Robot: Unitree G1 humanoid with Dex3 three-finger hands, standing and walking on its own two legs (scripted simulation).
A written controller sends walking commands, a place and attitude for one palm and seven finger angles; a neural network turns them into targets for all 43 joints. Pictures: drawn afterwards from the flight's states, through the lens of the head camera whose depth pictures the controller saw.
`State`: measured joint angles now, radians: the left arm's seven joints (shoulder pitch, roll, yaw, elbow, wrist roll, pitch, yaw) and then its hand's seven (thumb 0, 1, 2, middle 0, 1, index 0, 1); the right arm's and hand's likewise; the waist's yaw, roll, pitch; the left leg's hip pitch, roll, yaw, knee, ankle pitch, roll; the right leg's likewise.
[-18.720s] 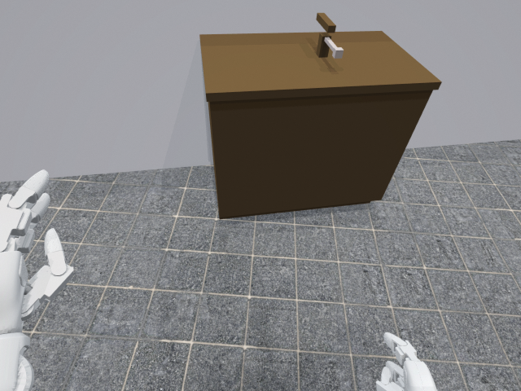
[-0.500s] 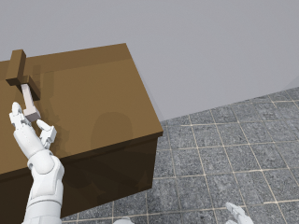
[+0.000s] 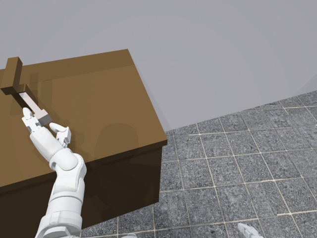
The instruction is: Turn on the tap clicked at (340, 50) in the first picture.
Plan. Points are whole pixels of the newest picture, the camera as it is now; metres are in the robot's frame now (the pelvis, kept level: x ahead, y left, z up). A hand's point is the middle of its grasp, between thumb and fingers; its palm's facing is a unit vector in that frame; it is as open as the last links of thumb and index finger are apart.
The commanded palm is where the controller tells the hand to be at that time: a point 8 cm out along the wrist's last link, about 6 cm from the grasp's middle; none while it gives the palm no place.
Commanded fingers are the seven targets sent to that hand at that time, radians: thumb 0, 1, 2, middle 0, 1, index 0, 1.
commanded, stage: push the lever round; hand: left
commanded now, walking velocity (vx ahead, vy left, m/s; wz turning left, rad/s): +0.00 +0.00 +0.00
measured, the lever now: (43, 117) +0.40 +0.32 +0.08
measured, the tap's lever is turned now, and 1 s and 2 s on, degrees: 27 48 69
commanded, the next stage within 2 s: lift the hand up off the lever in 1.28 s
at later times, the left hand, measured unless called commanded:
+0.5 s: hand (78, 121) +0.40 +0.23 +0.06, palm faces +0.83 -0.55 -0.09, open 8.0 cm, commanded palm +0.35 +0.24 +0.06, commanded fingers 0.00 0.90 0.90 -0.15 -0.15 -0.15 -0.15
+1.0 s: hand (81, 114) +0.43 +0.23 +0.06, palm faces +0.86 -0.50 -0.10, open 8.0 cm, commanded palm +0.38 +0.24 +0.06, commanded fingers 0.00 0.90 0.90 -0.15 -0.15 -0.15 -0.15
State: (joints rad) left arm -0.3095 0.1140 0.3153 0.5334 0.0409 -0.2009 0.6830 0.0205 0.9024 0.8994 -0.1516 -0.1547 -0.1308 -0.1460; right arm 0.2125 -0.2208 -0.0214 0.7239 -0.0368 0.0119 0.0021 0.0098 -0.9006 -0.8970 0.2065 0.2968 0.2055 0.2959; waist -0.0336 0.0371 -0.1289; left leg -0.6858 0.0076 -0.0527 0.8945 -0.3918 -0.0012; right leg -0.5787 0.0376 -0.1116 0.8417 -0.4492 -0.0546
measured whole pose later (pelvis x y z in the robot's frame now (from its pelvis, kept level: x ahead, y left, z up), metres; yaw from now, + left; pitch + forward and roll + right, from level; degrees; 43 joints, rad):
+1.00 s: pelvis +0.00 -0.01 +0.00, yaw +1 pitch +14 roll -2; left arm -0.62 0.13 0.46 0.88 0.14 -0.22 0.88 0.02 0.90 0.90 -0.15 -0.15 -0.11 -0.14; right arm 0.28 -0.22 -0.05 0.77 -0.09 0.05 0.07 0.01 -0.90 -0.90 0.21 0.30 0.20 0.30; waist -0.10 0.04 -0.16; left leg -0.76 0.01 -0.07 0.91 -0.39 -0.02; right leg -0.65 0.05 -0.13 0.86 -0.45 -0.07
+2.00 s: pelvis +0.01 +0.00 +0.00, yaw +0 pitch +13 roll -2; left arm -0.66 0.13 0.46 0.88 0.12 -0.19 0.86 0.02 0.90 0.90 -0.15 -0.15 -0.16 -0.15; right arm 0.28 -0.22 -0.05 0.77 -0.10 0.06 0.09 0.01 -0.90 -0.90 0.20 0.30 0.20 0.30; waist -0.10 0.04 -0.15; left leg -0.70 0.01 -0.06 0.86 -0.39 0.00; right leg -0.58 0.04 -0.12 0.79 -0.44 -0.06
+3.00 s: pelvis +0.02 -0.01 +0.02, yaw +1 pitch +8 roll -1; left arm -0.58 0.11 0.41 0.69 0.07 -0.01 0.83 0.02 0.90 0.90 -0.15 -0.15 -0.16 -0.15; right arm 0.25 -0.23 -0.04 0.77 -0.06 0.05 0.05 0.01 -0.90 -0.90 0.20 0.30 0.20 0.30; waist -0.06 0.04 -0.13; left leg -0.54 0.01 -0.06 0.74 -0.35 -0.01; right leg -0.43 0.04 -0.12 0.68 -0.40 -0.06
